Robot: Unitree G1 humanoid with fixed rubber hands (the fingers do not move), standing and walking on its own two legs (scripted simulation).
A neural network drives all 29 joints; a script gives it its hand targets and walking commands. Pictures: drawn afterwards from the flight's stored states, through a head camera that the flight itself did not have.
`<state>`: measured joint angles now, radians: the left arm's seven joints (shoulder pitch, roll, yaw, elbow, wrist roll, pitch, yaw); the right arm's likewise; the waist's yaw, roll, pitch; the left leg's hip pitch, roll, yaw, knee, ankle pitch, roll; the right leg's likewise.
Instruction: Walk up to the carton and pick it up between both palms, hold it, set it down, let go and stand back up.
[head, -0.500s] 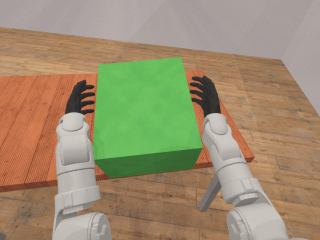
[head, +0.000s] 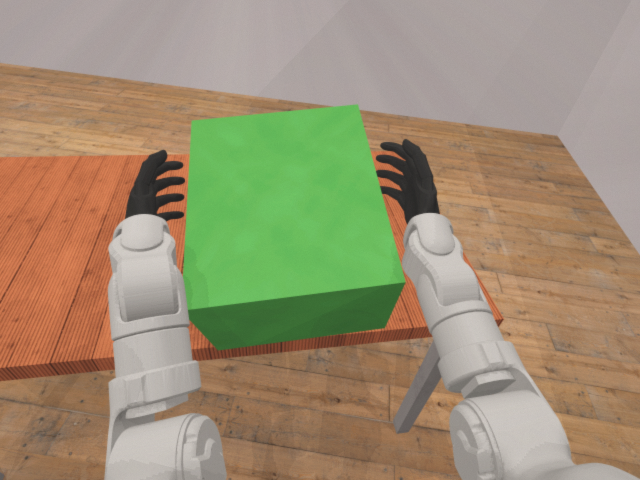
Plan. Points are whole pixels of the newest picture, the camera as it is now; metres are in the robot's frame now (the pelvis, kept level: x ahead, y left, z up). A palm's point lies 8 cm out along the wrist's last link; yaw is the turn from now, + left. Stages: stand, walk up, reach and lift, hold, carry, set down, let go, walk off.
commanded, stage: hold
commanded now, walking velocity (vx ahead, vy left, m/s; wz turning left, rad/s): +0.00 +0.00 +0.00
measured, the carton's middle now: (289, 225) +0.41 +0.01 +0.12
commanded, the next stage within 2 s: none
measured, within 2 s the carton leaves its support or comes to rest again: neither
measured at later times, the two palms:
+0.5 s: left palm (149, 221) +0.36 +0.17 +0.17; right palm (417, 208) +0.35 -0.15 +0.18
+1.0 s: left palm (150, 221) +0.36 +0.17 +0.17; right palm (415, 211) +0.36 -0.15 +0.17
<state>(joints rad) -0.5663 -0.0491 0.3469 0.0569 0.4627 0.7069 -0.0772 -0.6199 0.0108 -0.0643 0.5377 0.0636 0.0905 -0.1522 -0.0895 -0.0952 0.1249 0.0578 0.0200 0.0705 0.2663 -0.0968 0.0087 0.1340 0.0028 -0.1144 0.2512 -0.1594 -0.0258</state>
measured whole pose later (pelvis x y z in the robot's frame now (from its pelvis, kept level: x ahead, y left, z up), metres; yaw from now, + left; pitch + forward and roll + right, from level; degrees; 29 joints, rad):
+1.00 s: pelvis +0.00 +0.00 +0.00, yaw +0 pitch -12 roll +0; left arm -0.56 -0.05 0.34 0.01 0.47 0.73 -0.08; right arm -0.61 0.02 -0.07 0.50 0.05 0.10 -0.15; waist -0.08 -0.09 0.16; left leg 0.05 0.02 0.08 0.25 -0.09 0.01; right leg 0.12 0.00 -0.12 0.25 -0.16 -0.03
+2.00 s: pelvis +0.01 +0.00 +0.00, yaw +0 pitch -13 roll +0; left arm -0.54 -0.05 0.33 -0.01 0.45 0.75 -0.08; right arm -0.61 0.00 -0.05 0.51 0.08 0.12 -0.15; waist -0.08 -0.08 0.14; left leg 0.06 0.02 0.08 0.27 -0.11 0.01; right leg 0.14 0.00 -0.12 0.24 -0.16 -0.02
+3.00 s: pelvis +0.00 +0.00 +0.00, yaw -1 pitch -13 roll +0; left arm -0.59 -0.05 0.36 0.04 0.48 0.73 -0.09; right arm -0.63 0.02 -0.07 0.53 0.05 0.09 -0.16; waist -0.09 -0.09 0.16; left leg 0.07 0.02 0.09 0.26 -0.10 0.01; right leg 0.14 0.00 -0.13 0.24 -0.15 -0.03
